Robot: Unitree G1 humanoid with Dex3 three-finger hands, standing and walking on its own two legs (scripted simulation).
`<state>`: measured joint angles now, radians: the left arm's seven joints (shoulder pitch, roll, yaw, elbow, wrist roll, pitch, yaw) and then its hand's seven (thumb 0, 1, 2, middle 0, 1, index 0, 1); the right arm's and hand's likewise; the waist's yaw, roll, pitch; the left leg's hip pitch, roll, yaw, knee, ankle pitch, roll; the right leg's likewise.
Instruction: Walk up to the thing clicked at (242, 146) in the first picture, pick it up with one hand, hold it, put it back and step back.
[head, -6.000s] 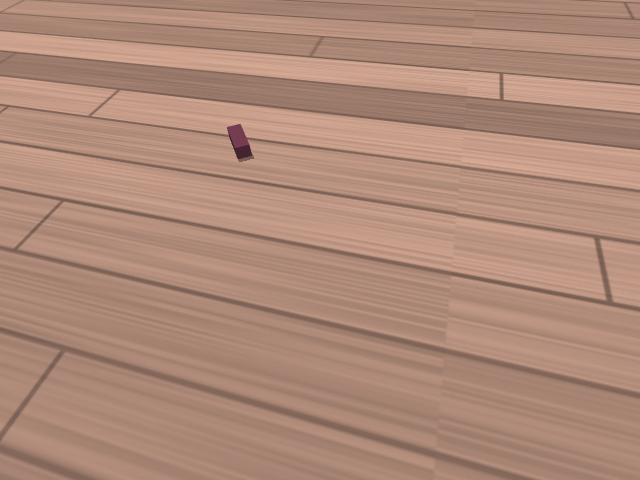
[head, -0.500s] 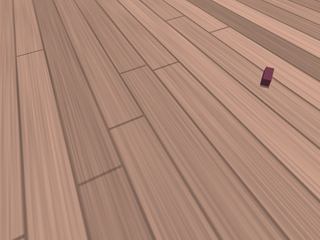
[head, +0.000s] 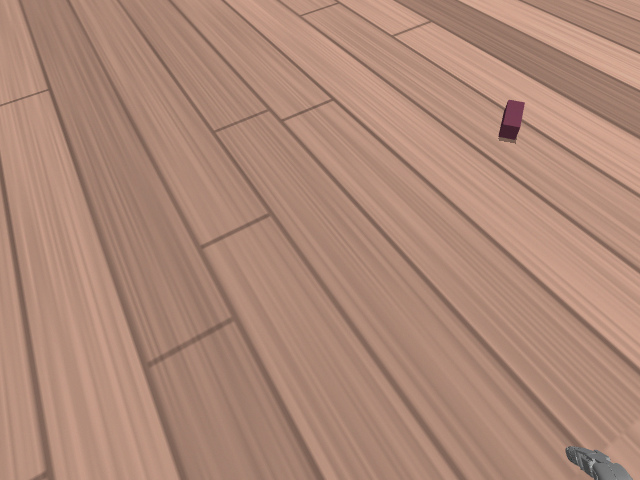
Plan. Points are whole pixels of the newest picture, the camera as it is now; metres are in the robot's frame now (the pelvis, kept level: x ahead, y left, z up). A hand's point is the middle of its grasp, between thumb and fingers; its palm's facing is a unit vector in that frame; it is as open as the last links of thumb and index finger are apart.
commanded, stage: walk up
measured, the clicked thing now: (511, 119) +1.69 -0.76 -0.74
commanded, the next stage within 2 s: stand in 1.60 s
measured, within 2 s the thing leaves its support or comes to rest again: neither
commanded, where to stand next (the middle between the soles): +0.05 +0.01 m, yaw -25 degrees
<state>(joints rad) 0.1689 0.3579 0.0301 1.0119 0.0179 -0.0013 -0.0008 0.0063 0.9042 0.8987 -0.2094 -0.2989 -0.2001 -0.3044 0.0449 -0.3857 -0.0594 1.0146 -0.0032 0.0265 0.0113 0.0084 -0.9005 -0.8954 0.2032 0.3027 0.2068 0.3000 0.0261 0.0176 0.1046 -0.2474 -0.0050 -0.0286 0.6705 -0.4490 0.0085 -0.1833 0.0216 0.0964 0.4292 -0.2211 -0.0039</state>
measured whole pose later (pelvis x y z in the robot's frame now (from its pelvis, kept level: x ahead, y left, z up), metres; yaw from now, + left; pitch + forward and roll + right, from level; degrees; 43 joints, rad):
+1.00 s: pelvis -0.02 +0.01 -0.01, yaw -23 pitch -3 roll +0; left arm 0.19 0.38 0.03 0.90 0.00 0.02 -0.01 0.01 0.91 0.90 -0.21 -0.30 -0.20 -0.30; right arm 0.20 -0.35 -0.03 0.92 -0.03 -0.03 0.01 0.01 -0.90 -0.90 0.20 0.30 0.21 0.30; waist -0.01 -0.03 0.10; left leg -0.24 0.05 0.03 0.57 -0.28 -0.01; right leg -0.27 0.05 0.08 0.74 -0.49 -0.03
